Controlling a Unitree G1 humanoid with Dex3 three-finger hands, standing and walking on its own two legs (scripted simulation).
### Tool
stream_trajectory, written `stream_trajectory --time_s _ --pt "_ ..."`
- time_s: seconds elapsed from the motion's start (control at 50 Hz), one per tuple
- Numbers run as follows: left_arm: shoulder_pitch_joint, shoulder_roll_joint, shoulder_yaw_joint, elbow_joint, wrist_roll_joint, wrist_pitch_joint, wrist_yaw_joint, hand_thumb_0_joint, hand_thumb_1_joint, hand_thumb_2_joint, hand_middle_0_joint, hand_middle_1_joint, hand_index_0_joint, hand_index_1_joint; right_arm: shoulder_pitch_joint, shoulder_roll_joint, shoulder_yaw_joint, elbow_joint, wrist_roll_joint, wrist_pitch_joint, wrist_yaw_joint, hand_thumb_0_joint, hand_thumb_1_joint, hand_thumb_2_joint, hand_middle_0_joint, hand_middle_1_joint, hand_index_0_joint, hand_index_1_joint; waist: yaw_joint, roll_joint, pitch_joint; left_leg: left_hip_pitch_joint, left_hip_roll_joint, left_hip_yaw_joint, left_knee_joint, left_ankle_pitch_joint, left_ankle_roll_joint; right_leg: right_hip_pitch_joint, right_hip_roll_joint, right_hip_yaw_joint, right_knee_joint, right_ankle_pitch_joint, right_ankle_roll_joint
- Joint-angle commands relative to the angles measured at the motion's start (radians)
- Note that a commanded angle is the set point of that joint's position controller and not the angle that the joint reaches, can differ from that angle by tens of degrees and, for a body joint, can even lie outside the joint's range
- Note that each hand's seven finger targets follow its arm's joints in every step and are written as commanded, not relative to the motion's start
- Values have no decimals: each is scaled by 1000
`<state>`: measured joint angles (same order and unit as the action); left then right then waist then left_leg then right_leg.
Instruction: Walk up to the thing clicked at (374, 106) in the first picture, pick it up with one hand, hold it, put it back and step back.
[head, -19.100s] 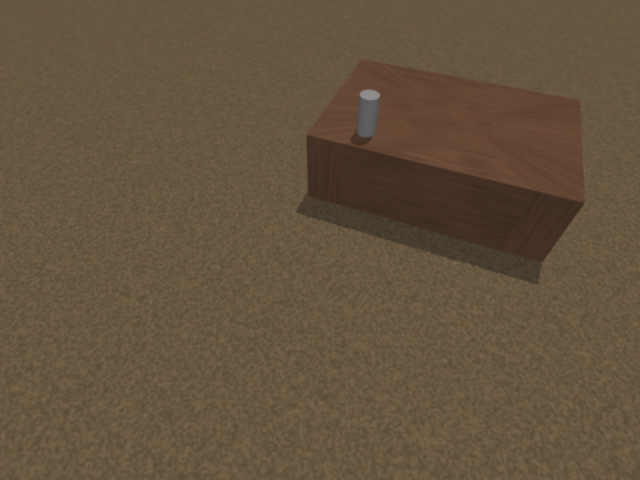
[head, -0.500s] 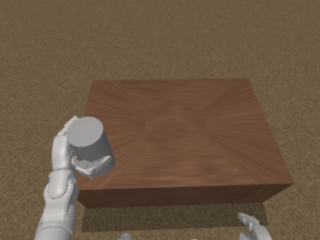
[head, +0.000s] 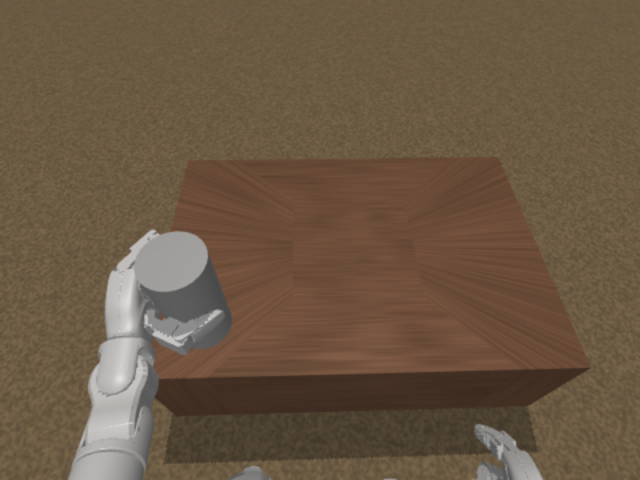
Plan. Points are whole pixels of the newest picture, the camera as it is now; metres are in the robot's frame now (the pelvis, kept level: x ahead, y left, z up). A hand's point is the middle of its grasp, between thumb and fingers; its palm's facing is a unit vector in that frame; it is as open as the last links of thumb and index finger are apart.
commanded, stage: hold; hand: left
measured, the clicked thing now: (190, 295) +0.33 +0.16 +0.04
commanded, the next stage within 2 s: crouch in 0.76 s
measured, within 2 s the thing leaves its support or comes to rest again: neither
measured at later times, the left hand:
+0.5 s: hand (186, 292) +0.33 +0.16 +0.05, palm faces +0.10 -1.00 -0.01, open 10.7 cm
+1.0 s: hand (186, 291) +0.34 +0.17 +0.04, palm faces +0.11 -0.99 +0.00, open 10.7 cm
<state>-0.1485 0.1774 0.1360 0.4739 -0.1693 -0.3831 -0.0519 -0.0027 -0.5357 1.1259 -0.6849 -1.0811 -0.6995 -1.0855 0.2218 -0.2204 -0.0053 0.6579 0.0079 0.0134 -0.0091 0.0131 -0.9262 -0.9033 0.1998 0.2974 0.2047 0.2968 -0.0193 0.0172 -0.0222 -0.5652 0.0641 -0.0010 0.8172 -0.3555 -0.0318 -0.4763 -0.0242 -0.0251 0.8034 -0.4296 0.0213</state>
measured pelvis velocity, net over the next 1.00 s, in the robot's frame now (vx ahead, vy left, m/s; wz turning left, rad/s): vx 0.00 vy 0.00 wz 0.00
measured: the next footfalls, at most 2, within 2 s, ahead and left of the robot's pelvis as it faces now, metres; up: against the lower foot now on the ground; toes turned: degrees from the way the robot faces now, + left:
none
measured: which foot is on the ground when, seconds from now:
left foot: down 0.00-1.00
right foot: down 0.00-1.00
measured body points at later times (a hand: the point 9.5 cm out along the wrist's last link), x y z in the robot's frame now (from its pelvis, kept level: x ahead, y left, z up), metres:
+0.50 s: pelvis +0.00 +0.00 +0.00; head +0.04 +0.00 +0.45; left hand +0.32 +0.22 +0.05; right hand +0.13 -0.24 -0.11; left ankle +0.03 +0.14 -0.70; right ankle -0.01 -0.13 -0.70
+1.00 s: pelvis +0.00 +0.00 +0.00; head +0.05 +0.00 +0.45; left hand +0.32 +0.22 +0.05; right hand +0.14 -0.25 -0.11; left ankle +0.03 +0.14 -0.70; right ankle -0.01 -0.13 -0.70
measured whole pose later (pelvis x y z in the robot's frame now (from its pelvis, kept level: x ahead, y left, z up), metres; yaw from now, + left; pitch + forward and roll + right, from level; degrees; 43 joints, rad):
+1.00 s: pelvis +0.00 +0.00 +0.00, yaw +0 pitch +7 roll -1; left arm -0.15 0.17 0.14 0.48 -0.17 -0.40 -0.05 0.00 -0.54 1.12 -0.69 -1.07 -0.70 -1.08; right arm 0.22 -0.22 -0.01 0.66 0.01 0.01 -0.01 0.01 -0.92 -0.90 0.20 0.30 0.21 0.30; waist -0.02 0.01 -0.03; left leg -0.58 0.06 0.00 0.83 -0.37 -0.03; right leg -0.49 -0.02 -0.03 0.81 -0.44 0.02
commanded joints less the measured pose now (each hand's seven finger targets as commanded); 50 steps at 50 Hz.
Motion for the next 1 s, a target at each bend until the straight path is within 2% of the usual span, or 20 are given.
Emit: stream_trajectory --time_s 0.0,0.04,0.08,0.14,0.18,0.2,0.26,0.34,0.36,0.44,0.5,0.66,0.7,0.76,0.8,0.82,0.84,0.86,0.9,0.98 --pt "-255 137 65 -236 -14 -83 -8 0 76 1259 -1257 -1435 -1274 -1438 -23 -141 -60 -116 0 -43 -13 0 -922 -908 200 300 200 300 -3 -6 -307 226 -34 12 -91 242 37 55 33 -14 -115 318 -15" --pt "-307 109 24 -303 -13 -89 -8 0 49 1257 -1258 -1436 -1272 -1442 -26 -134 -55 -125 -1 -43 -9 0 -922 -908 200 300 200 300 -10 24 -314 244 -30 9 -92 254 31 43 37 -19 -108 319 -20" --pt "-252 132 68 -219 -9 -79 1 0 72 1269 -1258 -1434 -1272 -1441 -28 -137 -57 -119 1 -40 -13 0 -919 -908 200 300 200 300 -9 -8 -264 213 -32 10 -95 229 34 30 36 -18 -115 300 -17" --pt "-312 111 38 -311 -14 -96 2 0 64 1262 -1269 -1445 -1285 -1449 -44 -125 -50 -137 0 -44 -10 0 -925 -908 200 300 200 300 -6 5 -297 214 -35 12 -99 190 33 38 32 -15 -120 271 -19" --pt "-266 135 62 -257 -8 -90 5 0 62 1258 -1256 -1435 -1272 -1439 -44 -136 -55 -129 1 -44 -13 0 -921 -908 200 300 200 300 -6 12 -251 193 -38 17 -106 154 31 24 31 -12 -126 239 -19" --pt "-290 119 34 -298 -5 -95 6 0 58 1252 -1245 -1429 -1264 -1431 -34 -132 -55 -129 -3 -46 -11 0 -921 -907 200 300 200 300 -8 8 -291 211 -36 14 -99 177 32 36 32 -13 -121 263 -19" --pt "-285 135 62 -273 -7 -94 12 0 49 1246 -1250 -1428 -1267 -1432 -40 -131 -52 -129 0 -47 -14 0 -924 -908 200 300 200 300 -4 -8 -279 197 -37 13 -97 177 33 43 31 -13 -119 263 -18" --pt "-319 112 27 -292 -9 -95 1 0 74 1261 -1246 -1428 -1262 -1433 -34 -135 -54 -125 -1 -50 -14 0 -916 -907 200 300 200 300 -17 10 -294 224 -32 10 -95 193 31 29 34 -15 -113 273 -20" --pt "-319 132 50 -284 -10 -95 6 0 70 1252 -1251 -1424 -1264 -1431 -27 -136 -56 -118 -2 -49 -15 0 -920 -908 200 300 200 300 -11 5 -328 232 -32 8 -87 222 33 34 35 -16 -109 299 -19" --pt "-304 101 18 -268 -8 -87 -2 0 66 1255 -1256 -1429 -1270 -1436 -30 -132 -53 -123 -1 -50 -12 0 -920 -907 200 300 200 300 -15 3 -286 216 -32 11 -90 217 33 23 35 -16 -114 296 -20" --pt "-288 131 54 -265 -7 -86 4 0 59 1258 -1262 -1440 -1278 -1445 -37 -131 -54 -128 0 -47 -12 0 -920 -907 200 300 200 300 -2 -1 -306 222 -34 10 -90 227 33 43 35 -17 -116 300 -19" --pt "-264 110 45 -240 -5 -83 5 0 64 1254 -1257 -1439 -1276 -1442 -46 -131 -53 -136 1 -44 -12 0 -919 -906 200 300 200 300 -7 -22 -249 181 -36 14 -101 164 33 29 31 -15 -124 253 -19" --pt "-314 149 77 -288 -10 -96 5 0 67 1259 -1257 -1439 -1274 -1443 -52 -129 -53 -138 2 -46 -11 0 -919 -907 200 300 200 300 1 5 -275 189 -40 16 -100 152 32 37 28 -10 -125 239 -20" --pt "-318 123 29 -331 -7 -98 -1 0 58 1237 -1242 -1423 -1259 -1425 -43 -129 -52 -141 1 -48 -14 0 -925 -908 200 300 200 300 -9 23 -326 234 -38 17 -92 200 32 45 30 -9 -119 283 -19" --pt "-237 117 45 -234 -12 -83 -1 0 48 1237 -1231 -1415 -1248 -1419 -27 -141 -58 -121 2 -49 -13 0 -923 -908 200 300 200 300 -10 -4 -286 215 -33 12 -91 224 33 38 36 -17 -111 300 -19" --pt "-306 147 63 -316 -15 -93 4 0 49 1229 -1229 -1408 -1245 -1412 -24 -136 -57 -121 2 -47 -15 0 -922 -907 200 300 200 300 -6 6 -333 230 -35 13 -80 250 37 54 32 -12 -113 332 -15" --pt "-340 135 39 -327 -10 -96 1 0 129 1309 -1214 -1426 -1231 -1431 -16 -130 -53 -121 -1 -47 -15 0 -899 -910 201 301 201 301 -18 10 -350 245 -33 11 -73 273 38 54 34 -12 -107 351 -14" --pt "-299 110 25 -294 -10 -90 1 0 71 1233 -1212 -1373 -1228 -1375 -25 -126 -50 -125 -1 -48 -15 0 -906 -907 201 300 201 300 -19 2 -327 238 -35 13 -75 273 39 47 33 -14 -109 354 -13" --pt "-266 111 56 -223 -20 -83 2 0 81 1245 -1252 -1395 -1265 -1400 -22 -133 -56 -110 1 -48 -14 0 -905 -906 201 300 201 300 -13 -26 -255 184 -33 10 -78 222 38 21 33 -15 -111 307 -15" --pt "-284 119 63 -163 -18 -110 -11 0 67 1253 -1260 -1424 -1283 -1420 -16 -138 -60 -101 -6 -46 -6 0 -901 -904 200 300 200 300 -24 -11 -259 167 -31 7 -60 210 40 -21 33 -16 -89 290 -17"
